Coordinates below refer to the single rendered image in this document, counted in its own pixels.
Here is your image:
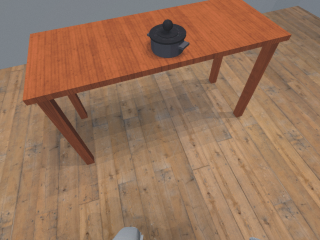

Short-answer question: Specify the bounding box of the lid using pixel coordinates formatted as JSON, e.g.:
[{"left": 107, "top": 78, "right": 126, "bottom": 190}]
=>
[{"left": 149, "top": 24, "right": 186, "bottom": 45}]

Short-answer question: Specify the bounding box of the robot left thigh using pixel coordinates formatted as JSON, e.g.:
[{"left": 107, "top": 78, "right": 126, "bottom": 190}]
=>
[{"left": 113, "top": 227, "right": 144, "bottom": 240}]

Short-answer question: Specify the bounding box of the pot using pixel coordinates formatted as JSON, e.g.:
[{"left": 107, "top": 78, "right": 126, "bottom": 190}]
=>
[{"left": 147, "top": 33, "right": 190, "bottom": 58}]

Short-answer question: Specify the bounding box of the knob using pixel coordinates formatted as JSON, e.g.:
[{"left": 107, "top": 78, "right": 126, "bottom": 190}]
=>
[{"left": 162, "top": 19, "right": 173, "bottom": 31}]

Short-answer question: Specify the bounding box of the table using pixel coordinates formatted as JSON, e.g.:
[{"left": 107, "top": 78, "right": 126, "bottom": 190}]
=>
[{"left": 22, "top": 0, "right": 291, "bottom": 165}]

